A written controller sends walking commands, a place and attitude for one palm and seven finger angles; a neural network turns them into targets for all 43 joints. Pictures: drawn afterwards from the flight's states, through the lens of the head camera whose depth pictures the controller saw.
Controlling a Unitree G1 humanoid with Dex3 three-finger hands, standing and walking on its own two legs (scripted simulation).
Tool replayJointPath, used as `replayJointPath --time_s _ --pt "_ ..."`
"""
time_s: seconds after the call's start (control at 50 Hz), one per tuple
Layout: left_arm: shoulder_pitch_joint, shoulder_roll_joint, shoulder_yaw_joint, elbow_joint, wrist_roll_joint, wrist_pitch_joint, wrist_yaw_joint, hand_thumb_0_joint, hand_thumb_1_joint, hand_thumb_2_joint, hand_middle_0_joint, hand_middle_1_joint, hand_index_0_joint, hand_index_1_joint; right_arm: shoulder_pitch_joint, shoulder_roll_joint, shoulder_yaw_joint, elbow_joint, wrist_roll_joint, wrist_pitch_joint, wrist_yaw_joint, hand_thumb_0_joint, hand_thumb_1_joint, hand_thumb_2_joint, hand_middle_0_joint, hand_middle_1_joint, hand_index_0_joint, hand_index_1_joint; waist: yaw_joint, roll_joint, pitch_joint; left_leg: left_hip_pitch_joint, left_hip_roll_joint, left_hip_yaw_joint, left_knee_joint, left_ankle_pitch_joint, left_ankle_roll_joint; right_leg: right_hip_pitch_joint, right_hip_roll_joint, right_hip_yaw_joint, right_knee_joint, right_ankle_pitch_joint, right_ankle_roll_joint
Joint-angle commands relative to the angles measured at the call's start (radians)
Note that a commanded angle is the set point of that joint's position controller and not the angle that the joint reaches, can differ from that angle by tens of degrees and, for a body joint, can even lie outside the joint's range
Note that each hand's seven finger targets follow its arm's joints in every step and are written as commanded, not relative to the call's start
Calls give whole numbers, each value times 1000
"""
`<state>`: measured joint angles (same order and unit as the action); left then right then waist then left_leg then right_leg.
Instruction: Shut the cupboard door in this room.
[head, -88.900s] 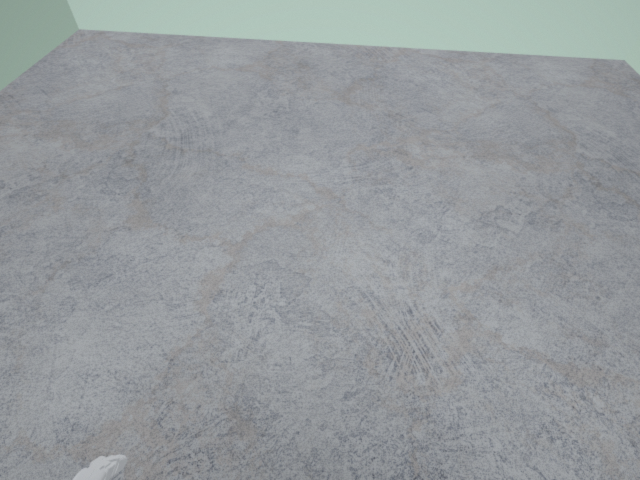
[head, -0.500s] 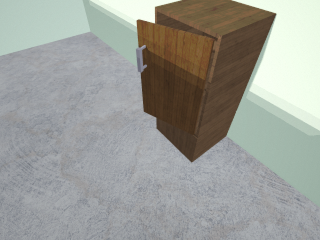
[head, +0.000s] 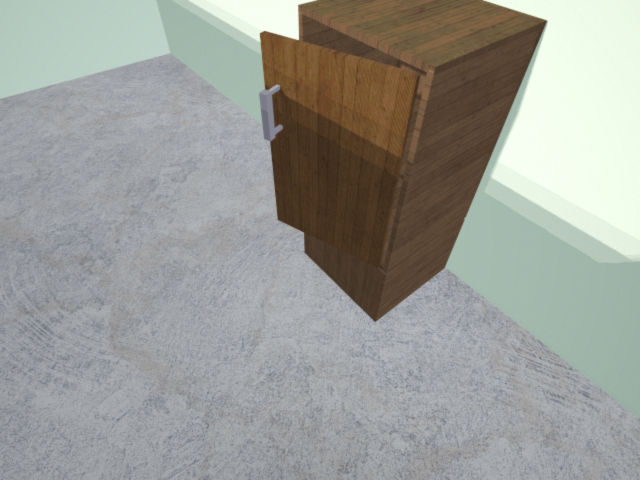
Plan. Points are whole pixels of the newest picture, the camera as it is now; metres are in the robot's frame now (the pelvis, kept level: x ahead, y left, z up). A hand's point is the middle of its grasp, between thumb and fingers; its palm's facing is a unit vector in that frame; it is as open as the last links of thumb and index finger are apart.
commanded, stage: look to check the result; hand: left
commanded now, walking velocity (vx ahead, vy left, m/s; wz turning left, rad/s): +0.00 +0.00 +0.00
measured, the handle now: (272, 112) +0.92 +0.16 -0.03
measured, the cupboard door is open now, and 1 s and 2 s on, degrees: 18 18 18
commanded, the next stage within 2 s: walk to a spot facing it in 0.42 s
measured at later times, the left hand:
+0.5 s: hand out of the picture -0.02 +0.14 -0.18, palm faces +0.05 -0.98 -0.17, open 7.4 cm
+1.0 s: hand out of the picture +0.03 +0.21 -0.19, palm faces +0.21 -0.95 -0.24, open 7.4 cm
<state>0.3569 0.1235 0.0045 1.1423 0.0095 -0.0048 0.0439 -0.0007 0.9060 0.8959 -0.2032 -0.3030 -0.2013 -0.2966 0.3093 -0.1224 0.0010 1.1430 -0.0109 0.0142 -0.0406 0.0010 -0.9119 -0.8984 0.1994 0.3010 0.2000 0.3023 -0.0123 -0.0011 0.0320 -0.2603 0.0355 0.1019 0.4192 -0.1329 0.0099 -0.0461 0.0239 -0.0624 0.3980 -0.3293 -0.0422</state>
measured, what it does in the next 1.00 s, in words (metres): lifts its right foot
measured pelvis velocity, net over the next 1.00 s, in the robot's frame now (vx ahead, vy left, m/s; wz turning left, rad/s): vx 0.01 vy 0.01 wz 0.19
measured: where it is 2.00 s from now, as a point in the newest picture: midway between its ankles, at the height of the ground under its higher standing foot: outside the picture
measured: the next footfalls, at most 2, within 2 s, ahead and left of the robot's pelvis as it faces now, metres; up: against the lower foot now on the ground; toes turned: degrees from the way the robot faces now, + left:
right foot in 1.26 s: +0.08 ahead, -0.15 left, +0.00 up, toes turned +22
left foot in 1.60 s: +0.00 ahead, +0.09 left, +0.00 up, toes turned +40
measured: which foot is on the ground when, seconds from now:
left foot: down 0.00-1.00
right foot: down 0.00-0.86, up 0.88-1.00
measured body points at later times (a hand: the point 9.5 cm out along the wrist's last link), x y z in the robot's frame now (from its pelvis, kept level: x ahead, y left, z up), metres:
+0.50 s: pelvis +0.02 -0.02 +0.00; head +0.03 -0.02 +0.45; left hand -0.02 +0.19 -0.16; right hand +0.02 -0.24 -0.16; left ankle +0.06 +0.12 -0.74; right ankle -0.07 -0.09 -0.74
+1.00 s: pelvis +0.01 +0.01 -0.01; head +0.06 +0.03 +0.43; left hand +0.02 +0.26 -0.17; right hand +0.09 -0.23 -0.16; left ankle +0.05 +0.10 -0.74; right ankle -0.02 -0.12 -0.68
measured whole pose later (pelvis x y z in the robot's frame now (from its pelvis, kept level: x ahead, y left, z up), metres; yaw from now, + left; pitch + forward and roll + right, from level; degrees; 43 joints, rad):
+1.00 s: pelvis +0.01 +0.01 -0.01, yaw +11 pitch +0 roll +0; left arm 0.21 0.21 0.08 0.96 0.02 0.06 0.03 0.00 0.91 0.90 -0.20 -0.30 -0.20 -0.30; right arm 0.23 -0.18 -0.03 0.98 -0.03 0.03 -0.02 0.00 -0.91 -0.90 0.20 0.30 0.20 0.30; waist -0.02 -0.03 0.11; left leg -0.36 -0.03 0.05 0.60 -0.24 0.06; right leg -0.40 -0.05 -0.04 1.09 -0.49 0.01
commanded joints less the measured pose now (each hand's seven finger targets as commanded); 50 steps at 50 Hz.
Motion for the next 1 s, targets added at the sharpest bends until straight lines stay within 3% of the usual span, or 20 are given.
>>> replayJointPath --time_s 0.0,0.26,0.36,0.48,0.54,0.58,0.64,0.68,0.72,0.74,0.78,0.8,0.82,0.84,0.86,0.88,0.9,0.94,0.98 --pt "106 85 17 -8 1 -9 4 0 900 900 -200 -300 -200 -300 47 -97 -20 -26 -2 -6 -2 0 -900 -900 200 300 200 300 4 1 68 120 84 -106 -32 73 21 -191 -128 106 -120 158 -11" --pt "109 87 16 -4 1 -9 7 0 900 900 -200 -300 -200 -300 23 -100 -15 -23 -3 -4 -5 0 -900 -900 200 300 200 300 6 -17 68 132 83 -96 -16 116 19 -158 -130 104 -116 286 4" --pt "108 87 17 -6 1 -8 7 0 900 900 -200 -300 -200 -300 19 -99 -13 -22 -3 -5 -7 0 -900 -900 200 300 200 300 7 3 66 135 82 -90 -12 130 18 -145 -132 101 -116 311 7" --pt "119 87 21 -7 3 -8 11 0 900 900 -200 -300 -200 -300 19 -98 -13 -26 -1 -5 -10 0 -900 -900 200 300 200 300 12 -20 46 145 80 -80 10 169 19 -117 -132 94 -106 421 22" --pt "118 87 24 -9 2 -5 13 0 900 900 -200 -300 -200 -300 26 -91 -12 -26 -2 0 -10 0 -900 -900 200 300 200 300 10 -24 67 114 72 -76 23 151 16 -107 -138 86 -95 441 30" --pt "121 102 37 -24 3 1 14 0 900 900 -200 -300 -200 -300 16 -100 -17 -41 -1 6 -8 0 -900 -900 200 300 200 300 15 -35 65 83 62 -78 62 170 16 -95 -149 67 -55 464 24" --pt "116 131 59 -50 6 10 12 0 900 900 -200 -300 -200 -300 -12 -99 -26 -69 -4 18 -3 0 -900 -900 200 300 200 300 25 -67 85 -29 23 -64 174 50 7 -72 -209 72 -23 511 -16" --pt "109 146 68 -71 14 13 12 0 900 900 -200 -300 -200 -300 -43 -97 -37 -104 -5 29 2 0 -900 -900 200 300 200 300 33 -137 103 -137 -1 -50 342 -212 -3 -50 -293 101 -21 649 -81" --pt "69 166 77 -103 26 12 9 0 900 900 -200 -300 -200 -300 -74 -101 -50 -140 -5 36 8 0 -900 -900 200 300 200 300 25 -115 133 -204 7 -56 468 -350 -8 -60 -367 116 4 741 -163" --pt "50 183 85 -120 29 10 7 0 900 900 -200 -300 -200 -300 -85 -95 -51 -156 -4 36 12 0 -900 -900 200 300 200 300 19 -105 136 -214 7 -48 457 -371 -11 -48 -372 96 30 794 -169" --pt "14 204 95 -144 25 7 5 0 900 900 -200 -300 -200 -300 -45 -98 -52 -165 -6 33 17 0 -900 -900 200 300 200 300 -12 -88 95 -147 -5 -15 300 -279 -7 -21 -343 21 164 898 -121" --pt "5 217 97 -159 17 6 2 0 900 900 -200 -300 -200 -300 8 -112 -55 -161 -12 28 19 0 -900 -900 200 300 200 300 -35 -77 49 -41 -23 -6 194 -134 5 -52 -311 -28 275 878 -74" --pt "7 210 100 -180 6 9 -1 0 900 900 -200 -300 -200 -300 85 -161 -64 -155 -19 17 21 0 -900 -900 200 300 200 300 -64 51 -20 102 64 -150 82 246 67 -171 -235 -87 458 662 0" --pt "11 155 89 -225 -8 12 -4 0 900 900 -200 -300 -200 -300 124 -253 -81 -160 -25 9 16 0 -900 -900 200 300 200 300 -57 315 -53 187 309 -499 -1 649 229 -379 -89 -99 703 -92 65" --pt "-64 160 82 -251 7 22 5 0 900 900 -200 -300 -200 -300 130 -265 -81 -148 -16 14 13 0 -900 -900 200 300 200 300 -70 210 -65 100 349 -556 -89 413 259 -380 -71 29 788 -332 46" --pt "-126 157 86 -274 8 32 6 0 900 900 -200 -300 -200 -300 81 -267 -84 -174 -18 10 11 0 -900 -900 200 300 200 300 -53 135 -5 8 349 -584 -125 153 250 -428 -98 76 811 -290 44" --pt "-148 158 88 -278 11 33 -1 0 900 900 -200 -300 -200 -300 25 -256 -81 -196 -23 8 9 0 -900 -900 200 300 200 300 -41 124 28 -65 317 -571 -159 -33 227 -434 -115 93 800 -225 51" --pt "-128 154 94 -274 16 35 -15 0 900 900 -200 -300 -200 -300 -53 -245 -75 -226 -26 4 8 0 -900 -900 200 300 200 300 -2 104 33 -93 233 -484 -172 -134 176 -430 -107 83 745 -116 65" --pt "-118 158 95 -281 17 34 -23 0 900 900 -200 -300 -200 -300 -66 -264 -81 -240 -25 2 10 0 -900 -900 200 300 200 300 5 96 -18 -61 194 -448 -162 -129 161 -413 -88 68 669 -86 76"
